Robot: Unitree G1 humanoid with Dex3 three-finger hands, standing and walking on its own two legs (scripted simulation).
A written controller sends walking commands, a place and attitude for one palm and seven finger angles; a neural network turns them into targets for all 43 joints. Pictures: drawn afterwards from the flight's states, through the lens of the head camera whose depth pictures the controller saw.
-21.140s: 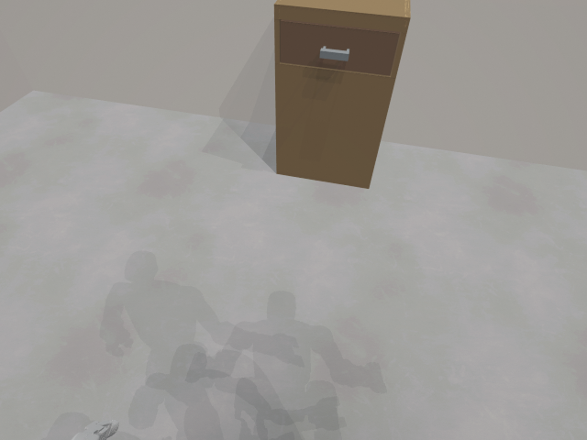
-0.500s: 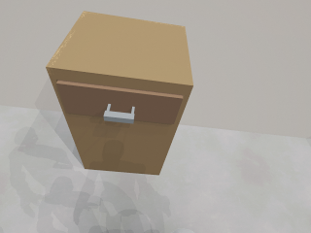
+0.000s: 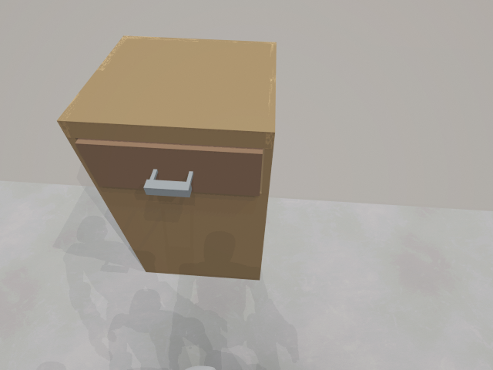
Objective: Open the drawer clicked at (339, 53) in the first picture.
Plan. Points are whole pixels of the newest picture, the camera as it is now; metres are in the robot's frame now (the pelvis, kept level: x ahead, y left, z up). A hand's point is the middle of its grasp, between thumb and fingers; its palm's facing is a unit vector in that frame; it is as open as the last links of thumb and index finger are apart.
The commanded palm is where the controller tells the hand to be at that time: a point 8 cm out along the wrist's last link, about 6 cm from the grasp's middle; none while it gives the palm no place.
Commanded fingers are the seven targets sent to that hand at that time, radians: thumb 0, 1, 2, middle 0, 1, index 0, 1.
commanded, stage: come to a stop and stand still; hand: left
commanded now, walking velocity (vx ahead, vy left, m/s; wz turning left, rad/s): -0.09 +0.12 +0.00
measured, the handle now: (170, 181) +0.54 +0.24 -0.09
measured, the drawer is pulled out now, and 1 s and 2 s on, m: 0.01 0.01 0.01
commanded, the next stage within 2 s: look again from close up in 0.72 s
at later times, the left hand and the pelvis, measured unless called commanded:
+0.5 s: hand out of the picture -0.01 +0.29 -0.18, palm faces -0.05 -0.94 -0.33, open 16.4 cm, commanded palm none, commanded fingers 0.00 -0.50 0.30 -0.15 -0.30 -0.15 -0.30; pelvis +0.00 +0.07 -0.02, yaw -3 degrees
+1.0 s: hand out of the picture -0.02 +0.22 -0.18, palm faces -0.06 -0.98 -0.16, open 16.4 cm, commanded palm none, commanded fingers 0.00 -0.50 0.30 -0.15 -0.30 -0.15 -0.30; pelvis +0.02 +0.06 +0.00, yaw -2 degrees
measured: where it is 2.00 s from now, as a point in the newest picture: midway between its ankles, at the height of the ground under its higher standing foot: outside the picture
